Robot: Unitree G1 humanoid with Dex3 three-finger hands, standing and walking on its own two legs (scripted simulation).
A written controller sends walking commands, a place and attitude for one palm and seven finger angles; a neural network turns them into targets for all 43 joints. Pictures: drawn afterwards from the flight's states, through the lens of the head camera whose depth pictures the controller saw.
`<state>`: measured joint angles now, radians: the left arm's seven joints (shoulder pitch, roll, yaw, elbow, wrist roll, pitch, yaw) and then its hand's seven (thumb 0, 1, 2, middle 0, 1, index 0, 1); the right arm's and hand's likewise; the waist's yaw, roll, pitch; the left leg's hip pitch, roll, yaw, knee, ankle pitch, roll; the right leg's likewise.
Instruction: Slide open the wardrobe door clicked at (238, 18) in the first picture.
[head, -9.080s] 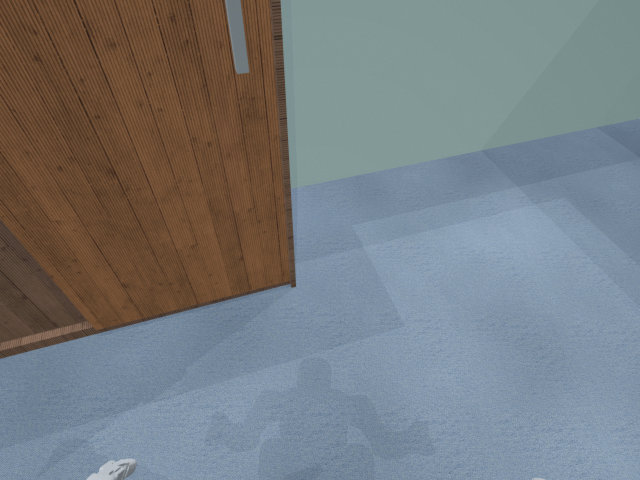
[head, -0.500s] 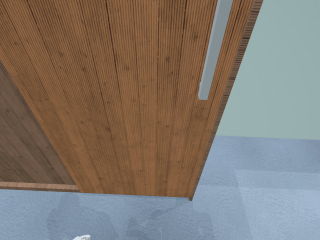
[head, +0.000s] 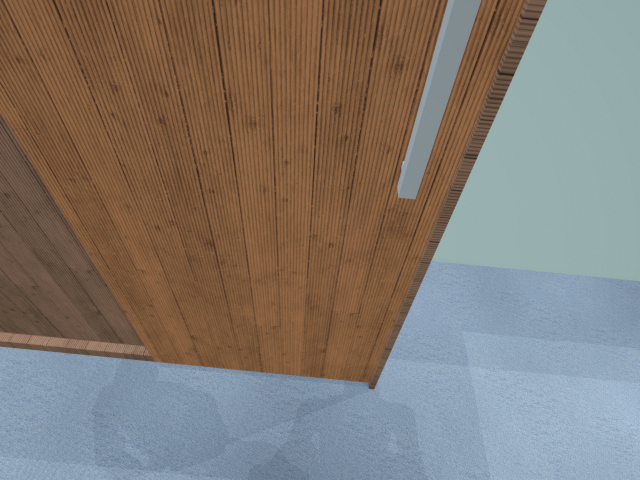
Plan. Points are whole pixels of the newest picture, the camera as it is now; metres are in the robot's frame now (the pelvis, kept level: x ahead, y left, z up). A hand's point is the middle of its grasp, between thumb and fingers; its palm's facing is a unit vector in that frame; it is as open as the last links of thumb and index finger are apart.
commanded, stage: come to a stop and stand still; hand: right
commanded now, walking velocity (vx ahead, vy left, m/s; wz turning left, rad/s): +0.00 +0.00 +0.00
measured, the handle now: (432, 90) +0.50 -0.08 +0.25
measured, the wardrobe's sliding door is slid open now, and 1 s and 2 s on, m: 0.00 0.00 0.00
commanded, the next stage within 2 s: look again from close up in 1.28 s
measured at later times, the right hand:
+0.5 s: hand out of the picture +0.06 -0.15 -0.17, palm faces +0.01 +0.97 -0.23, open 7.3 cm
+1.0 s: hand out of the picture +0.06 -0.12 -0.17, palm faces +0.02 +0.97 -0.22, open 7.3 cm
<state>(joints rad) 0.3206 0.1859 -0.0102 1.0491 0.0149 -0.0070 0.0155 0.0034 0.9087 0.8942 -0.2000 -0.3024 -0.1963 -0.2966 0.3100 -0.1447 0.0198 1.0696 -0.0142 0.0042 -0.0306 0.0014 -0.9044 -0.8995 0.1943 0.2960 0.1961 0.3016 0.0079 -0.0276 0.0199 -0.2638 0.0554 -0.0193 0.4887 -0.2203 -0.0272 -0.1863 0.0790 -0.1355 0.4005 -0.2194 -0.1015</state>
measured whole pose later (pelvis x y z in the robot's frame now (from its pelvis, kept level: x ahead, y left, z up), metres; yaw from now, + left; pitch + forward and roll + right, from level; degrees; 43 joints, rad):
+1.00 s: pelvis +0.05 +0.06 +0.00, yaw -1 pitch +0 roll -1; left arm 0.25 0.16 -0.01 1.13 0.01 -0.02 0.03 0.00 0.91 0.89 -0.20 -0.30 -0.20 -0.30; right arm 0.25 -0.17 0.01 1.10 -0.01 -0.02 -0.04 0.00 -0.92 -0.90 0.20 0.30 0.20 0.30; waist 0.00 0.00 0.04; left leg -0.16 -0.03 0.03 0.44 -0.27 0.05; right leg -0.10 -0.01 -0.09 0.38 -0.27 0.00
